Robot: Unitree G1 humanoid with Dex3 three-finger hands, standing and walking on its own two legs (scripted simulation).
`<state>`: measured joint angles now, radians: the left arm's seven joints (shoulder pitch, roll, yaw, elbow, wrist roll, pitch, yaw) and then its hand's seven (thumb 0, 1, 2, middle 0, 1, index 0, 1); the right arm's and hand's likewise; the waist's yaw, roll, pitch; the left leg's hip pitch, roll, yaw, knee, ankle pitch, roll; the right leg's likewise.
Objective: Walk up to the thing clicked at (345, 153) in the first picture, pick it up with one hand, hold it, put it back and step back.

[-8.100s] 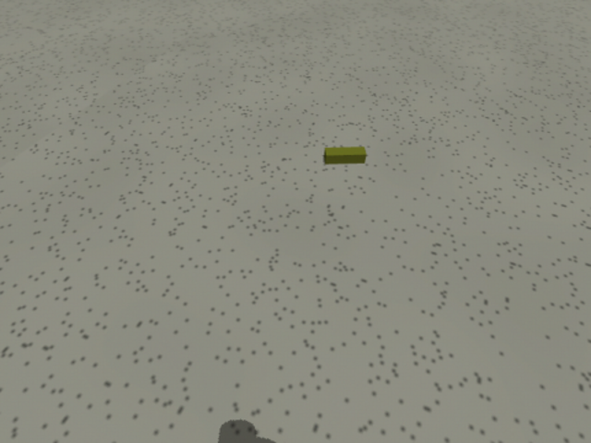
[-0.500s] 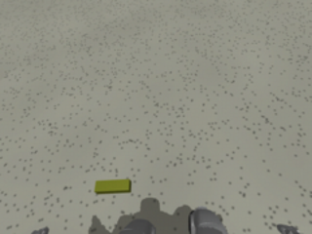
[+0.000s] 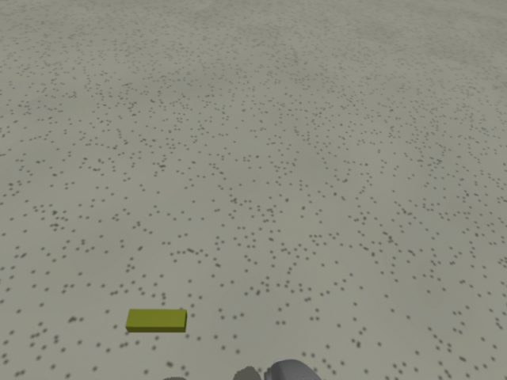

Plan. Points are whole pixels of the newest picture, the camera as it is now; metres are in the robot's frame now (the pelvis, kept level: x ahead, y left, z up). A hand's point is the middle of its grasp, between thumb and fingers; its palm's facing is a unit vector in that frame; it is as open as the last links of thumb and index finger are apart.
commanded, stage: walk up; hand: left
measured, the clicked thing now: (157, 320) +0.50 +0.27 -0.74
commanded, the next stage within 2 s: none
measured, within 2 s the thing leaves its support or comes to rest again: neither
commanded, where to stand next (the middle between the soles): +0.13 +0.00 m, yaw -4 degrees
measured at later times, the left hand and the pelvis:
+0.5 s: hand out of the picture +0.16 +0.24 -0.11, palm faces -0.10 -0.86 -0.50, open 7.4 cm; pelvis +0.09 -0.04 +0.00, yaw -6 degrees
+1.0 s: hand out of the picture +0.18 +0.26 -0.18, palm faces -0.20 -0.92 -0.34, open 7.4 cm; pelvis +0.07 -0.01 -0.02, yaw -10 degrees
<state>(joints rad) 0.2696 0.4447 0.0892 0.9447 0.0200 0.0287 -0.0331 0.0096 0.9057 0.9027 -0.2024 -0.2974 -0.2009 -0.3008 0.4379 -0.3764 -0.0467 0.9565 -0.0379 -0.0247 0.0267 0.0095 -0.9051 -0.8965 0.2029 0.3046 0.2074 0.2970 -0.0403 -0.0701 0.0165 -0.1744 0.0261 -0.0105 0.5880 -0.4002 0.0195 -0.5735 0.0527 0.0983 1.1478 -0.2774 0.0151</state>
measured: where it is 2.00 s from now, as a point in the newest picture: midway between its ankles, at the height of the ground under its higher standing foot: outside the picture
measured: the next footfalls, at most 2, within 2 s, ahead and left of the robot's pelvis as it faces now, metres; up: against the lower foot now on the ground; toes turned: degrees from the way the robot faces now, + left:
right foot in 0.22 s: +0.14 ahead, -0.18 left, +0.00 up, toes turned -5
left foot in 0.66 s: +0.21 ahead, +0.12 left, +0.00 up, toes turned -7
